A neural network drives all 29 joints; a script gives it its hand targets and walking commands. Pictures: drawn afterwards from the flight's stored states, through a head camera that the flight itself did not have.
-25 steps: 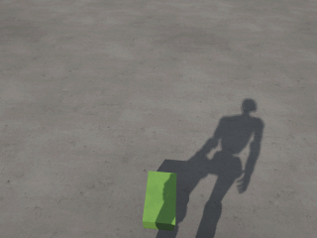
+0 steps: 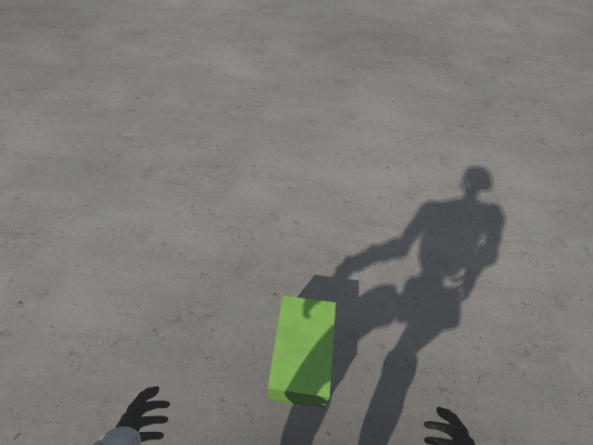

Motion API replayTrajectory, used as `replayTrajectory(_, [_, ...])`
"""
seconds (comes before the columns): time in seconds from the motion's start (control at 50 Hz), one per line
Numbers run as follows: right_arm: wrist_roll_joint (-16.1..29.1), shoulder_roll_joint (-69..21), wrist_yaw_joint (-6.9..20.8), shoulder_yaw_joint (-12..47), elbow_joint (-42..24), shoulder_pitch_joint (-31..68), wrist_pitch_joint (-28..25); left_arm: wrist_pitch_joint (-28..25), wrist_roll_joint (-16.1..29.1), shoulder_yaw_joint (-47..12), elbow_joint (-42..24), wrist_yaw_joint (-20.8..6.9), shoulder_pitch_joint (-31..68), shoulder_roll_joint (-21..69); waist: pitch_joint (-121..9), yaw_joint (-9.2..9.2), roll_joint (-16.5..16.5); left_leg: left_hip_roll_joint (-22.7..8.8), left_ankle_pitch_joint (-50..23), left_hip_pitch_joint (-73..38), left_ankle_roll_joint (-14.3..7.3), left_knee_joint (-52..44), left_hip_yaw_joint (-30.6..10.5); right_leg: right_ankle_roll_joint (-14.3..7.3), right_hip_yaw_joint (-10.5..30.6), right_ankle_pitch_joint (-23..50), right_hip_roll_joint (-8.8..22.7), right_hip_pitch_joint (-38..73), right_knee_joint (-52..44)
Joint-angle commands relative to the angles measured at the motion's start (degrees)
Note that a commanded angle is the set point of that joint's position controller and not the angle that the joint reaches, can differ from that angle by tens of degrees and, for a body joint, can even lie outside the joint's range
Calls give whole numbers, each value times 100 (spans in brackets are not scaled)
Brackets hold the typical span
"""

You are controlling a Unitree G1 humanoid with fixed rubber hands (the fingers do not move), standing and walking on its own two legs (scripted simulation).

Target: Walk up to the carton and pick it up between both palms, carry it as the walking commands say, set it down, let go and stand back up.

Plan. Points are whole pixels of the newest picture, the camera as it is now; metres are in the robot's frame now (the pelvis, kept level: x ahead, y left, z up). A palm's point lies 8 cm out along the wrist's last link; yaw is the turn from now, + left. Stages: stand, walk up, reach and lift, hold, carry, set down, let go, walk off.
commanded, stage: reach and lift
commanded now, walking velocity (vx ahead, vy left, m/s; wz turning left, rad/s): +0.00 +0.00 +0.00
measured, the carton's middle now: (302, 350) +0.44 -0.02 -0.67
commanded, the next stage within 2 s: none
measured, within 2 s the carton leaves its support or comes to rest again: neither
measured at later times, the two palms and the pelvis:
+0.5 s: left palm (155, 430) +0.16 +0.21 -0.15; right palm out of the picture +0.15 -0.21 -0.14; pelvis -0.08 +0.00 -0.04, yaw +3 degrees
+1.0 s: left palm (192, 335) +0.31 +0.19 -0.17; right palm (409, 356) +0.29 -0.19 -0.17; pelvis -0.13 -0.01 -0.08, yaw +2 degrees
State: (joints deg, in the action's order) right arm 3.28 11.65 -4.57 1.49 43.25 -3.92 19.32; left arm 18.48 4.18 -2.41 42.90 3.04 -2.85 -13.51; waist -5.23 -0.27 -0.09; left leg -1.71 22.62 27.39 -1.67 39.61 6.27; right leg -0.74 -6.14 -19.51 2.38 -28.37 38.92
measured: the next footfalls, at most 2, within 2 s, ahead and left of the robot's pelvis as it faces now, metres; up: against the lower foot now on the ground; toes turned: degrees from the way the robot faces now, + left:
none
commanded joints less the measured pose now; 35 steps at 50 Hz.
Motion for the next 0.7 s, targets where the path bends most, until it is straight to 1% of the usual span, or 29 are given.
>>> replayTrajectory(0.0, [158, 183, -4, 105, -472, -824, 1666, 1545, 9, -70, -446, -74, -1038, -389, -1011, 103, 199, -9, -2977, 205, -198, -216, -637, -342, 610, 2807, -143, 977, -96])
replayTrajectory(0.02, [281, -25, 20, 232, -515, -1039, 1924, 1823, 13, -82, -627, -151, -1338, -291, -1138, 190, 100, 51, -3444, -5, -212, -216, -789, -362, 765, 3297, -155, 1083, -166])
replayTrajectory(0.04, [296, -174, 35, 200, -581, -1066, 2069, 1981, -17, -42, -736, -226, -1361, -189, -1161, 239, -4, 174, -3632, -77, -235, -236, -901, -350, 920, 3828, -170, 1199, -238])
replayTrajectory(0.06, [239, -234, 57, 57, -616, -1065, 2091, 2018, -39, 5, -850, -276, -1308, -154, -1118, 315, -36, 250, -3651, -175, -247, -357, -1025, -344, 996, 4051, -213, 1224, -356])
replayTrajectory(0.08, [25, -242, 133, -220, -704, -944, 1951, 1909, -150, 76, -1047, -290, -1089, -113, -976, 350, 98, 272, -3679, -306, -246, -523, -1120, -346, 978, 3931, -276, 984, -448])
replayTrajectory(0.1, [-230, -142, 259, -480, -917, -677, 1775, 1797, -313, 180, -1328, -309, -791, -72, -942, 309, 129, 217, -3529, -617, -214, -636, -1206, -287, 872, 3283, -326, 595, -592])
replayTrajectory(0.12, [-407, -155, 332, -539, -1226, -404, 1632, 1680, -568, 337, -1398, -361, -594, -77, -732, 147, 302, 208, -2955, -436, -146, -712, -1169, -252, 845, 2724, -311, 456, -740])
replayTrajectory(0.14, [-547, -77, 371, -674, -1566, -79, 1497, 1560, -688, 434, -1522, -361, -350, -86, -634, 133, 303, 191, -2997, -246, -68, -658, -1115, -199, 781, 2866, -335, 412, -671])
replayTrajectory(0.18, [-756, 27, 432, -815, -1943, 104, 1204, 1261, -750, 578, -1889, -387, -142, -111, -1050, 172, 187, 167, -3675, -226, 8, -264, -1109, -110, 745, 3477, -367, 353, -353])
replayTrajectory(0.2, [-796, -6, 461, -891, -2043, 104, 1029, 1091, -775, 629, -2035, -422, -86, -89, -1318, 257, 157, 153, -3761, -235, 28, -53, -1110, -79, 738, 3430, -361, 202, -153])
replayTrajectory(0.22, [-807, -68, 492, -955, -2086, 168, 818, 896, -845, 650, -2140, -455, 63, -57, -1528, 310, 164, 153, -3708, -169, 45, 171, -1099, -25, 701, 3213, -340, -90, 88])
replayTrajectory(0.24, [-769, -139, 516, -964, -2202, 336, 644, 739, -886, 641, -2214, -487, 316, -55, -1710, 345, 189, 158, -3598, -95, 52, 374, -1106, 21, 653, 2887, -326, -390, 308])
replayTrajectory(0.26, [-677, -171, 517, -954, -2308, 563, 570, 689, -848, 640, -2254, -513, 638, -90, -1800, 371, 204, 172, -3388, -39, 57, 530, -1118, 51, 616, 2547, -311, -591, 447])
replayTrajectory(0.28, [-601, -184, 508, -950, -2332, 612, 554, 694, -804, 639, -2218, -527, 783, -108, -1831, 366, 251, 201, -3202, 46, 77, 651, -1107, 73, 551, 2316, -315, -716, 574])
replayTrajectory(0.32, [-483, -160, 484, -926, -2224, 427, 645, 817, -725, 578, -2091, -520, 747, 18, -2154, 328, 412, 223, -3270, 25, 147, 864, -1117, 86, 421, 2152, -376, -830, 793])
replayTrajectory(0.34, [-444, -119, 480, -941, -2239, 361, 690, 883, -693, 563, -2067, -505, 727, 128, -2275, 301, 402, 220, -3205, 18, 170, 955, -1117, 73, 385, 2022, -429, -923, 856])
replayTrajectory(0.36, [-412, -87, 470, -956, -2261, 423, 731, 934, -692, 561, -2039, -488, 847, 196, -2233, 276, 364, 236, -2837, 152, 178, 993, -1085, 63, 361, 1771, -460, -1041, 889])
replayTrajectory(0.42, [-379, -78, 424, -1050, -2184, 968, 909, 1107, -811, 625, -1916, -466, 1564, 196, -1801, 302, 264, 263, -1147, 778, 211, 891, -916, 36, 331, 725, -451, -1215, 926])
replayTrajectory(0.44, [-381, -78, 408, -1088, -2143, 1187, 964, 1160, -853, 670, -1871, -460, 1795, 159, -1632, 292, 281, 253, -718, 927, 222, 831, -886, 40, 321, 421, -436, -1276, 938])
replayTrajectory(0.48, [-401, -32, 382, -1168, -2091, 1710, 1033, 1231, -885, 755, -1778, -442, 2331, 100, -1373, 275, 343, 214, -87, 1097, 233, 768, -876, 40, 300, 2, -427, -1442, 996])
replayTrajectory(0.52, [-407, 33, 346, -1231, -2025, 2306, 1078, 1271, -888, 834, -1690, -410, 2949, 15, -1277, 255, 382, 182, 341, 1172, 231, 765, -864, 50, 308, -255, -405, -1517, 1044])
replayTrajectory(0.58, [-391, 35, 256, -1248, -1777, 3114, 1133, 1313, -846, 924, -1373, -368, 3713, -87, -1269, 222, 345, 182, 754, 1320, 204, 817, -827, 82, 310, -542, -380, -1574, 1075])
replayTrajectory(0.68, [-310, -72, 28, -1304, -1219, 4294, 1050, 1195, -694, 1036, -641, -367, 4900, -291, -1482, 266, 155, 275, 1015, 1771, 151, 1038, -776, 134, 339, -838, -364, -1738, 1082])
